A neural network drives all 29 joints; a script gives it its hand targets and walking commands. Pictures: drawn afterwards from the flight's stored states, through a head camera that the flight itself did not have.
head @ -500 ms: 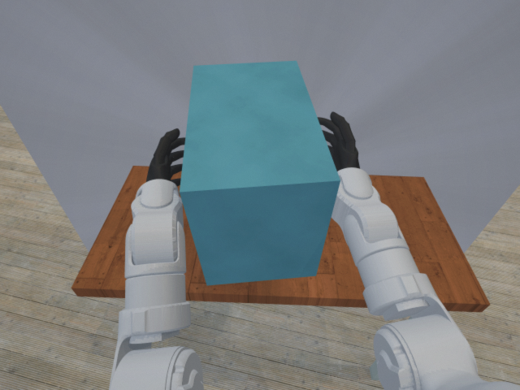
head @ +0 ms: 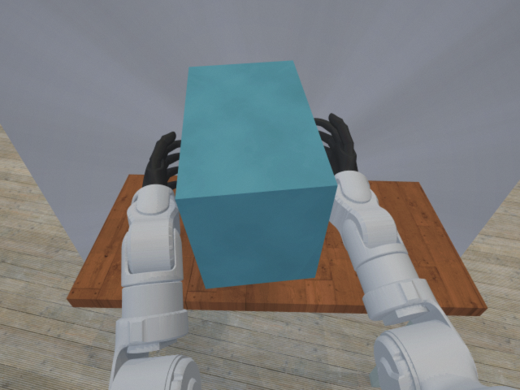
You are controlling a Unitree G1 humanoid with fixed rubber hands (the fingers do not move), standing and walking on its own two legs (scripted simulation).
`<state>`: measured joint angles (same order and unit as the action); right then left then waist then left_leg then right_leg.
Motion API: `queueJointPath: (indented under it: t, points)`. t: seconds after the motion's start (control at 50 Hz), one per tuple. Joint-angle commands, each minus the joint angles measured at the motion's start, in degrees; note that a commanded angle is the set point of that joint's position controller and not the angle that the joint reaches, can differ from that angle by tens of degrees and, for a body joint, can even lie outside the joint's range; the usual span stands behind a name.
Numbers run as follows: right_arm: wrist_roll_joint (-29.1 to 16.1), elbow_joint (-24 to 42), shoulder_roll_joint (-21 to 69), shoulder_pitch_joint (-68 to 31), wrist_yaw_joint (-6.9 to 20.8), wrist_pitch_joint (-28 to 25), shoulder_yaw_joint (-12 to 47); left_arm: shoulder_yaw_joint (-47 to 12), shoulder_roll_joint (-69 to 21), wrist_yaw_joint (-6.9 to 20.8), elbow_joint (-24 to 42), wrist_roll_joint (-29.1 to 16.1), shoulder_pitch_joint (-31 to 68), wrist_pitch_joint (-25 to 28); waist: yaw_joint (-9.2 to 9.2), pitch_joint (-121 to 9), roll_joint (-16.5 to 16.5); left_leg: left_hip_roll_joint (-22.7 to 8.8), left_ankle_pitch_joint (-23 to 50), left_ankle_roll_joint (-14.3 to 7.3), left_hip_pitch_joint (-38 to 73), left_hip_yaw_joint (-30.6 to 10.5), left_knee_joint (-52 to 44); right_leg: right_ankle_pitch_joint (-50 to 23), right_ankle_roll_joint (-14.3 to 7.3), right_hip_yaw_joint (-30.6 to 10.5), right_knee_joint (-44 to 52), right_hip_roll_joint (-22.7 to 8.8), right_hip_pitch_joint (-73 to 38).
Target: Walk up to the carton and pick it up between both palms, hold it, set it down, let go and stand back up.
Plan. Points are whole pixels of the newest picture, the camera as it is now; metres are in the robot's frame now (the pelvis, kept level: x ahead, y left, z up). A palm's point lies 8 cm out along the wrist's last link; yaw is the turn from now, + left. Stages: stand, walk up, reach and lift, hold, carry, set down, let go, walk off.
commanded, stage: hold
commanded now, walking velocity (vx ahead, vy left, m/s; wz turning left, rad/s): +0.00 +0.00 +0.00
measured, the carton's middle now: (250, 170) +0.40 -0.01 +0.16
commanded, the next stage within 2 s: none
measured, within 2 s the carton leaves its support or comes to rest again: neither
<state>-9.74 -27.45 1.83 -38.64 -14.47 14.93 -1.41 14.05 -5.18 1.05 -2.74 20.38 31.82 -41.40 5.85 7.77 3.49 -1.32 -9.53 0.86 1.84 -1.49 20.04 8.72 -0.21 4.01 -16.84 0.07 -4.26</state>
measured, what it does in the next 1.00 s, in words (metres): stands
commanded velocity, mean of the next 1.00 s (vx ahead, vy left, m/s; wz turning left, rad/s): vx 0.00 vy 0.00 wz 0.00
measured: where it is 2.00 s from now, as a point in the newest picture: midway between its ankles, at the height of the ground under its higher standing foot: outside the picture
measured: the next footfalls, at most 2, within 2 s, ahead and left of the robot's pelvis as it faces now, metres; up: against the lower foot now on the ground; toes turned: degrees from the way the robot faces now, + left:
none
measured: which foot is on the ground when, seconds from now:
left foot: down 0.00-1.00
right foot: down 0.00-1.00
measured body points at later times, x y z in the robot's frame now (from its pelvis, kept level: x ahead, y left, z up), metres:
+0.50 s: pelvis -0.01 +0.00 +0.00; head -0.04 +0.03 +0.45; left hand +0.37 +0.13 +0.17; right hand +0.37 -0.13 +0.18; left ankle +0.03 +0.13 -0.75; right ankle +0.02 -0.11 -0.75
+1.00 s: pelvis -0.01 +0.00 +0.00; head -0.04 +0.02 +0.45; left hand +0.37 +0.13 +0.17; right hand +0.37 -0.13 +0.18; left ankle +0.03 +0.13 -0.75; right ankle +0.02 -0.11 -0.75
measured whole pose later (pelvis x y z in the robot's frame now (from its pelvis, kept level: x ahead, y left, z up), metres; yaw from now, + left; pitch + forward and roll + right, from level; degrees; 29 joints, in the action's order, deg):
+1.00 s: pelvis -0.01 +0.00 +0.00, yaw +0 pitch -12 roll -1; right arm -7.0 -29.7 2.7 -40.2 -13.5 14.1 -4.4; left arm 14.3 -4.7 0.9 -6.7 20.6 34.8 -40.6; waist 4.8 8.1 3.4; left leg -1.1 -7.9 0.8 -0.1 -1.3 19.5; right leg 7.6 -0.3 3.9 -17.4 -0.2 -1.8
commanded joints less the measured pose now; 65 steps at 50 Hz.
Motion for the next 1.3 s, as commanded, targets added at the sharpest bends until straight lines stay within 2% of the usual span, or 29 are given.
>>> queueJointPath:
  t: [0.0,0.04,0.06,0.1,0.22,0.26,0.28,0.32,0.36,0.48,0.5,0.54,0.58,0.6,0.64,0.7,0.82,0.86,0.92,0.96,1.04,1.06,1.1,1.14,1.16,1.2,1.22,1.24,1.28]
  points:
    - [-4.06,13.85,30.95,-38.82,6.13,-1.92,23.81,-26.83,-27.47,7.81,8.24,-7.18,39.81,3.58,0.28,-25.21,-5.66,3.87,11.8,-0.1,5.0,3.24,-2.21,-10.86,3.36,1.6,1.47,2.37,-3.17]
    - [-3.73,17.24,30.5,-41.09,6.11,-2.48,23.77,-27.28,-28.23,8.08,7.06,-7.74,39.98,3.5,0.21,-25.44,-4.31,3.62,10.89,0.21,3.88,3.18,-2.41,-9.31,3.35,1.84,1.76,2.56,-2.83]
    - [-3.55,14.4,30.89,-39.88,6.42,-2.41,23.46,-26.61,-28.47,7.57,7.28,-6.48,40.42,3.6,-0.59,-23.28,-6.39,3.63,10.62,-0.01,2.79,3.37,-2.44,-8.91,3.24,1.54,1.76,2.53,-3.44]
    - [-2.29,13.19,30.47,-40.44,6.64,-2.6,21.53,-25.94,-28.81,7.44,6.23,-7.3,41.82,4.1,-0.31,-24.02,-4.96,3.19,7.6,-0.28,3.05,3.35,-3.54,-6.21,2.96,1.85,2.27,2.19,-1.25]
    - [-4.75,24.57,31.97,-44.23,6.23,-4.73,26.32,-31.71,-31.82,5.97,10.71,-10.68,40.12,5.19,-0.4,-36.7,-5.01,2.79,20.25,1.25,10.57,2.03,1.24,-14.86,3.35,1.81,0.94,3.49,-2.26]
    - [-2.71,15.65,29.75,-39.56,5.97,-2.38,22.86,-29.3,-29.85,6.01,6.95,-9.2,39.97,4.51,0.97,-28.83,-6.55,3.25,13.73,0.98,7.08,2.37,-0.7,-10.39,3.38,2.19,1.64,2.97,-0.9]
    - [-2.26,13.51,29.56,-40.65,6.77,-2.16,21.47,-26.62,-28.52,6.17,4.85,-7.86,41.67,4.36,0.04,-24.84,-4.95,2.8,8.66,0.26,5.09,2.54,-2.84,-4.77,2.87,2.23,2.78,2.86,0.79]
    - [-1.64,10.55,29.29,-37.64,7.22,-1.61,20.82,-22.68,-26.6,6.74,4.25,-4.47,38.4,3.08,-2.0,-22.48,-3.89,3.27,5.5,-1.06,3.4,3.61,-4.59,-3.85,2.7,1.61,3.19,2.26,-0.8]
    - [-0.47,7.86,28.4,-38.06,7.32,-1.35,18.28,-23.33,-26.9,7.71,2.76,-5.64,42.17,3.29,0.81,-21.69,-5.08,3.05,2.47,-0.3,1.43,3.1,-5.11,-2.23,2.44,1.66,3.11,1.73,-1.0]
    - [-3.15,17.28,33.4,-44.06,7.29,-5.09,23.08,-29.37,-31.16,6.17,10.65,-9.86,46.01,6.18,-0.39,-35.26,-5.62,2.99,16.26,0.71,8.77,3.23,-0.81,-12.58,3.31,2.54,0.85,2.87,-2.97]
    - [-3.67,20.24,32.09,-44.86,7.08,-5.49,24.13,-30.97,-32.23,5.39,9.67,-10.4,44.1,6.27,-0.18,-36.1,-7.59,2.77,19.86,1.52,10.98,2.76,0.61,-13.88,3.31,2.58,0.8,3.24,-0.52]
    - [-3.44,21.85,31.08,-44.58,6.9,-5.5,25.51,-30.6,-32.02,5.03,7.87,-9.77,39.82,5.78,-1.05,-34.09,-5.86,2.63,19.18,1.35,9.25,2.76,0.32,-13.32,3.12,2.43,0.91,3.71,-1.0]
    - [-2.97,16.18,31.06,-40.42,6.49,-3.49,24.68,-28.63,-28.71,5.5,7.84,-9.13,40.5,5.56,-0.39,-29.54,-3.14,3.53,14.64,0.26,6.05,2.75,-0.81,-12.96,3.78,1.99,1.75,2.86,-3.4]
    - [-1.36,11.8,29.83,-37.25,6.33,-2.41,22.46,-23.83,-26.37,6.42,2.08,-6.9,37.6,4.58,-0.66,-24.71,-2.63,3.91,8.93,-0.7,4.04,3.54,-2.58,-9.62,3.84,1.57,2.59,1.73,-2.42]
    - [-2.7,14.05,30.26,-38.98,6.91,-2.48,23.27,-24.81,-27.35,7.05,3.8,-6.86,38.02,4.18,-1.02,-24.33,-3.24,3.54,7.75,-1.28,3.16,3.3,-4.01,-7.6,3.32,1.37,2.54,2.14,-1.89]
    - [-0.79,6.07,28.86,-34.35,7.2,-1.18,19.74,-20.82,-26.58,8.3,4.04,-3.97,38.68,3.26,-1.25,-19.4,-3.35,3.56,5.61,-1.22,1.89,4.62,-5.15,-4.63,3.21,1.6,3.08,1.76,-1.64]
    - [-3.07,17.99,33.78,-45.03,6.54,-5.19,23.24,-28.96,-30.88,6.9,8.37,-9.13,45.48,5.55,0.09,-33.02,-6.42,3.83,12.96,0.17,6.39,3.53,-1.01,-11.53,3.61,1.81,1.34,2.33,-2.99]
    - [-3.12,14.78,32.54,-43.31,7.01,-4.56,22.57,-28.78,-30.34,5.84,9.06,-8.69,45.56,5.61,-0.49,-31.37,-7.93,3.01,11.56,0.61,6.5,3.19,-1.73,-8.33,3.3,2.21,1.85,2.63,-0.68]
    - [1.0,11.05,30.34,-42.55,7.49,-3.41,19.11,-25.4,-28.09,6.39,1.66,-7.38,43.26,5.15,-0.02,-24.32,-2.86,3.21,2.13,-1.35,2.34,3.32,-4.47,-1.27,3.01,2.08,3.51,1.62,0.66]
    - [0.85,9.99,30.56,-40.11,7.47,-3.02,19.62,-22.52,-28.07,6.96,0.26,-5.94,39.95,4.91,-1.23,-24.17,-2.46,3.28,1.87,-2.06,2.1,3.82,-5.18,-0.71,3.41,1.57,3.43,1.35,-0.76]
    - [-0.01,11.57,32.28,-44.7,7.6,-4.51,19.9,-26.17,-30.68,6.52,3.64,-8.98,45.99,6.08,-0.13,-31.2,-4.48,3.69,6.37,-0.52,3.72,3.65,-4.02,-5.04,3.31,2.01,1.98,1.99,-1.42]
    - [-0.29,11.41,31.31,-44.94,7.66,-4.2,20.48,-23.73,-28.51,6.54,1.56,-7.07,42.52,5.64,-2.22,-29.15,-2.41,3.66,5.19,-1.64,3.86,3.85,-4.07,-3.68,3.9,1.95,2.58,2.06,-1.23]
    - [0.49,13.65,32.52,-44.25,7.57,-4.98,20.44,-24.98,-29.78,6.72,0.46,-8.12,41.91,5.57,-0.47,-29.91,-2.91,3.72,7.04,-1.53,3.91,4.01,-3.4,-5.97,3.5,1.99,2.17,1.86,-1.51]
    - [-1.22,12.15,33.14,-44.2,7.75,-4.71,21.4,-26.58,-31.03,5.91,5.4,-7.43,45.32,6.22,-1.64,-31.3,-4.46,3.09,9.2,-0.71,5.56,3.07,-2.84,-7.22,3.13,1.45,1.64,2.48,-1.83]
    - [-0.56,11.93,31.98,-42.03,7.24,-4.32,20.64,-25.65,-30.33,6.25,3.09,-7.87,41.64,5.53,-0.31,-29.83,-4.36,3.55,9.55,-0.58,5.94,3.52,-2.52,-7.71,3.1,1.5,2.71,1.88,-1.78]
    - [-2.05,11.83,31.13,-42.6,7.7,-4.28,21.33,-26.09,-30.54,6.23,4.82,-6.86,41.37,5.02,-1.26,-29.35,-5.6,3.02,11.32,-0.32,5.83,3.14,-2.68,-7.53,2.76,2.15,1.73,2.94,-0.97]
    - [-2.56,10.89,30.91,-41.07,7.32,-3.74,20.75,-26.51,-29.56,6.5,5.38,-7.94,43.14,5.08,0.22,-27.93,-5.88,3.16,10.9,0.0,6.38,3.59,-2.3,-7.66,3.35,1.7,2.4,2.25,-1.52]
    - [-2.08,10.24,30.01,-42.29,7.77,-3.78,20.9,-25.1,-29.51,6.45,3.53,-6.33,42.14,4.5,-0.99,-27.33,-5.1,3.06,8.38,-0.26,5.54,3.18,-3.13,-5.45,2.94,1.89,2.63,2.53,-0.61]
    - [-1.11,6.33,30.4,-37.69,7.79,-2.73,18.45,-23.4,-28.09,6.52,2.16,-5.35,40.07,3.79,-0.31,-20.88,-5.61,3.51,5.18,-0.14,1.67,3.29,-4.34,-3.2,2.9,1.57,3.01,2.23,0.0]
